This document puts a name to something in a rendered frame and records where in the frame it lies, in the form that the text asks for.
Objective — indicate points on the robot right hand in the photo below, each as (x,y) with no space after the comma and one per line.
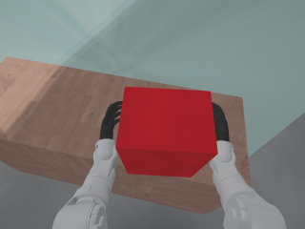
(220,124)

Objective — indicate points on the robot right upper arm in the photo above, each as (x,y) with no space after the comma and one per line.
(247,213)

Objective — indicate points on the carton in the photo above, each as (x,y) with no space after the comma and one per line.
(166,132)

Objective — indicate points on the left robot forearm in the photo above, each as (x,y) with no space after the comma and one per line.
(100,179)

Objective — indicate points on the pedestal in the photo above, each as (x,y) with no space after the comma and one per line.
(50,121)

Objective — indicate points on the right robot forearm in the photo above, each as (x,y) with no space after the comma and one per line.
(227,180)

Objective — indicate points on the robot left hand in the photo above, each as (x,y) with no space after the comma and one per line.
(109,121)

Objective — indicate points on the robot left upper arm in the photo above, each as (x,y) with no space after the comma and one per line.
(82,216)

